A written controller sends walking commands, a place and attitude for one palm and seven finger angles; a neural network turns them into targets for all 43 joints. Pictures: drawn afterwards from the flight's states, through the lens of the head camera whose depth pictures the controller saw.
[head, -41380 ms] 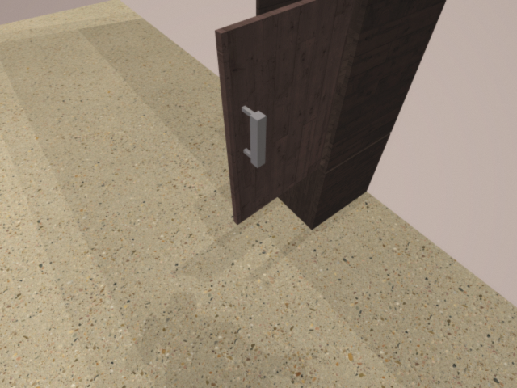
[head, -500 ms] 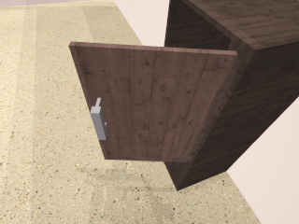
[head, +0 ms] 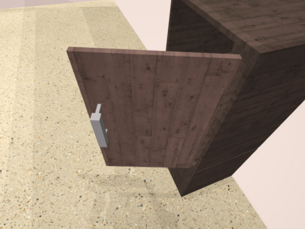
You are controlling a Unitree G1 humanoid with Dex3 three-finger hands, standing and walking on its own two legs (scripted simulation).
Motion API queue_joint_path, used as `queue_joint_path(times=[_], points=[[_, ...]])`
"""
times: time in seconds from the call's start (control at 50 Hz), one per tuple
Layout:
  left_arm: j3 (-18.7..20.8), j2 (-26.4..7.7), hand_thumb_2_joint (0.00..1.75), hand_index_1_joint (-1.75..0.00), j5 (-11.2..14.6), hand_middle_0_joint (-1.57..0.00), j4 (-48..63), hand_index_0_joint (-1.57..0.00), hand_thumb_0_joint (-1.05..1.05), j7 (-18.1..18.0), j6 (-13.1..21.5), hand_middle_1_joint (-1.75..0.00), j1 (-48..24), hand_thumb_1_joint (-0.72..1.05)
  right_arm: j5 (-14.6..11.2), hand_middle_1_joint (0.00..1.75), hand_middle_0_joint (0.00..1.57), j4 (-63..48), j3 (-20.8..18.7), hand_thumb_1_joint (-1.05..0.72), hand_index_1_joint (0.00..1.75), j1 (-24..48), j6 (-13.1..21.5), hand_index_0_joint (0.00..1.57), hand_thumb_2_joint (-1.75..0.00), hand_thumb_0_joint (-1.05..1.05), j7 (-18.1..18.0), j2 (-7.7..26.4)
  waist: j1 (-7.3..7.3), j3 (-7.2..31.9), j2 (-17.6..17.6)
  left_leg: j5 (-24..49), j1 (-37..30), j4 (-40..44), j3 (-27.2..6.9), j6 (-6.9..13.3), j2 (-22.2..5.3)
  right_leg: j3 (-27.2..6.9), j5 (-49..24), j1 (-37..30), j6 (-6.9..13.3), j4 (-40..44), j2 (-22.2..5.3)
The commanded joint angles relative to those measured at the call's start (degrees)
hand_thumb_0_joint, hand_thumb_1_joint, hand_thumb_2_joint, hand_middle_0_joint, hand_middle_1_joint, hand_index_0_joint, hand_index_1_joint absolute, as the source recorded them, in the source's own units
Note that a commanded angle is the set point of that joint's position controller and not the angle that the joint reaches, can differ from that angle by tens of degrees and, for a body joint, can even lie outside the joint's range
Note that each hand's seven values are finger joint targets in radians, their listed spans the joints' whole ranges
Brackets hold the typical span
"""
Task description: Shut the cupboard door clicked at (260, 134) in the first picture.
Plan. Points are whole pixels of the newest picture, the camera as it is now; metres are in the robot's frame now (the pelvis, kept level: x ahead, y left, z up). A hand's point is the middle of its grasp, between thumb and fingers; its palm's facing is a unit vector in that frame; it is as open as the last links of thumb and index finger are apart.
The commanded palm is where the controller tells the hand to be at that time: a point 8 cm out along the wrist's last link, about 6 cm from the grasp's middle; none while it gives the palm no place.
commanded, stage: look again from close up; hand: left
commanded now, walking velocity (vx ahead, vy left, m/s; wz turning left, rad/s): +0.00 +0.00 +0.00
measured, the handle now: (101, 125) +0.40 +0.19 +0.01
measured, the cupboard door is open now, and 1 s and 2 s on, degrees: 68 68 68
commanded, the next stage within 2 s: shuffle to correct the standing spot in 0.46 s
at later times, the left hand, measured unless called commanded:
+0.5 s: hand out of the picture -0.01 +0.17 -0.18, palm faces +0.01 -0.98 -0.19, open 7.4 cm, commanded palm none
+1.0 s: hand out of the picture -0.02 +0.16 -0.17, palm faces +0.01 -0.98 -0.20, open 7.4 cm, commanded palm none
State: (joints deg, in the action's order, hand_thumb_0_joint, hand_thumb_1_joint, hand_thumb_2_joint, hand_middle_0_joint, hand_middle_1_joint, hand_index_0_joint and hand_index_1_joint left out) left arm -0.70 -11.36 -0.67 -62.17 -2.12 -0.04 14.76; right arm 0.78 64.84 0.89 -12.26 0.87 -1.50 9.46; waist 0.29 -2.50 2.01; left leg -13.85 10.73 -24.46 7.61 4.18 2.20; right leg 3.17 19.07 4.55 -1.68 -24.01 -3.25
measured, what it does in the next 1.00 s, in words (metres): stands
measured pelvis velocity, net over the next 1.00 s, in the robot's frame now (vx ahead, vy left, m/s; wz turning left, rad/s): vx -0.03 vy -0.03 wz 0.00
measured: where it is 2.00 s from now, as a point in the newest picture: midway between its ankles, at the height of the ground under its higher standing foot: outside the picture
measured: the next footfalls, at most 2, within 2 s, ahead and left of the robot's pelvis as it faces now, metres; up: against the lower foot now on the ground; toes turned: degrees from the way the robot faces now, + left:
none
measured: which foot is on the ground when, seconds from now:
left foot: down 0.00-1.00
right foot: down 0.00-1.00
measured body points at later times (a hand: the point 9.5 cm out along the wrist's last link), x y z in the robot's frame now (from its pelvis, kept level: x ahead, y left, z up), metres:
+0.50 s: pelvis +0.00 -0.01 +0.00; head +0.01 +0.00 +0.45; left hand -0.01 +0.22 -0.16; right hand +0.02 -0.24 -0.15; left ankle +0.00 +0.07 -0.74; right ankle -0.07 -0.13 -0.74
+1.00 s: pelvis -0.03 -0.03 +0.00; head -0.02 -0.02 +0.45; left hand -0.02 +0.21 -0.16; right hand +0.00 -0.26 -0.15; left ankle +0.00 +0.07 -0.74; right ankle -0.07 -0.13 -0.74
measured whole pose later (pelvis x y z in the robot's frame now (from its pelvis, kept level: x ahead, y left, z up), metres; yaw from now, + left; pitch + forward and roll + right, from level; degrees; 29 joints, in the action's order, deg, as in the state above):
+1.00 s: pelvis -0.03 -0.03 +0.00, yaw +0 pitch -1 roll +0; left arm -0.4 -10.8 -0.8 -61.9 -1.5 0.4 15.4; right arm 0.7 64.7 -0.3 -11.6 0.4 -1.1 9.7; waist 0.3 -2.6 1.3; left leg -10.1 11.6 -22.7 6.7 2.2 0.1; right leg 3.9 16.5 6.0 0.7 -23.7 -1.0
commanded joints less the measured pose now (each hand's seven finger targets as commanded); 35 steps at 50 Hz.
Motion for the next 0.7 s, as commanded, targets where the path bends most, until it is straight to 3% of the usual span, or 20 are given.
queue_joint_path(times=[0.0, 0.28, 0.5, 0.54, 0.6, 0.68], points=[[1.23, -5.34, 0.9, -0.3, -0.23, -0.2, 1.1, -0.2, 0.0, -0.41, 0.69, -0.3, 4.15, 0.9, -0.2, 0.3, 0.2, -1.85, -1.11, -0.9, 0.3, -2.04, 1.17, 0.2, -0.9, 0.0, -0.28, 7.0, 0.33, 0.15, -1.99, 16.65, -3.81, 4.54, -9.53, -0.65, -8.82, -3.59, -11.0, 4.6, 2.65, 3.83, -3.86], [1.09, -4.93, 0.9, -0.3, -0.11, -0.2, -0.13, -0.2, 0.0, -0.39, 0.99, -0.3, 4.91, 0.9, -0.24, 0.3, 0.2, -1.08, -0.99, -0.9, 0.3, -2.65, 1.3, 0.2, -0.9, 0.0, -0.37, 6.9, 0.07, 1.27, -2.0, 16.99, -5.19, 4.91, -9.29, -0.91, -8.85, -3.87, -12.08, 4.12, 2.72, 4.61, -4.12], [0.99, -4.62, 0.9, -0.3, -0.24, -0.2, -0.37, -0.2, 0.0, -0.36, 1.18, -0.3, 5.36, 0.9, -0.31, 0.3, 0.2, -0.86, -1.02, -0.9, 0.3, -2.49, 1.15, 0.2, -0.9, 0.0, -0.34, 6.4, 0.24, -1.54, -0.81, 13.77, -3.81, 5.67, -9.32, -1.02, -8.67, -4.15, -11.46, 4.81, 2.75, 6.02, -4.1], [1.06, -4.65, 0.9, -0.3, -0.2, -0.2, -0.46, -0.2, 0.0, -0.34, 1.19, -0.3, 5.31, 0.9, -0.26, 0.3, 0.2, -0.8, -0.99, -0.9, 0.3, -2.55, 1.21, 0.2, -0.9, 0.0, -0.31, 6.55, 0.12, -0.56, -1.2, 13.75, -4.12, 5.94, -9.41, -1.12, -8.69, -4.16, -11.31, 4.47, 2.86, 5.91, -4.29], [1.67, -5.93, 0.9, -0.3, -0.25, -0.2, 0.59, -0.2, 0.0, -0.41, 1.16, -0.3, 4.89, 0.9, -0.5, 0.3, 0.2, -1.56, -1.59, -0.9, 0.3, -2.02, 1.55, 0.2, -0.9, 0.0, -0.61, 7.46, 0.26, -0.26, -1.01, 21.64, -4.99, 4.91, -9.76, -0.82, -9.47, -4.2, -15.84, 4.74, 2.82, 4.74, -4.15], [2.03, -4.5, 0.9, -0.3, -0.08, -0.2, 1.63, -0.2, 0.0, -0.62, 0.11, -0.3, 5.79, 0.9, -0.42, 0.3, 0.2, -2.41, -2.17, -0.9, 0.3, -3.35, 0.9, 0.2, -0.9, 0.0, -1.02, 6.37, -0.03, 2.03, -3.17, 29.87, -7.08, 2.72, -9.33, -0.79, -10.77, -3.56, -17.27, 6.58, 2.46, 1.01, -3.69]])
